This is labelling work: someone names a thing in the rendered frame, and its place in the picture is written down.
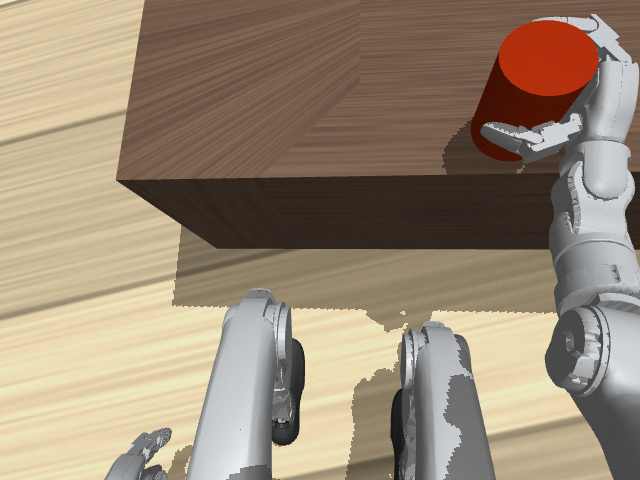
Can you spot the right robot arm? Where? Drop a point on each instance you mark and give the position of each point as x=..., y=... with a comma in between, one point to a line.
x=594, y=353

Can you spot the left robot hand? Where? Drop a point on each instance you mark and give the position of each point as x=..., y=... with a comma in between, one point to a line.
x=130, y=466

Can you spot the left robot foot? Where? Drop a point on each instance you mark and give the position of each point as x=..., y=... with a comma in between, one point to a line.
x=286, y=433

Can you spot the can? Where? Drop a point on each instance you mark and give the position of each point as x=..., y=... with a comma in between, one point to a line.
x=540, y=70

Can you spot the right robot hand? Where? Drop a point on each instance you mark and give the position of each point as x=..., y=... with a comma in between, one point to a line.
x=603, y=111

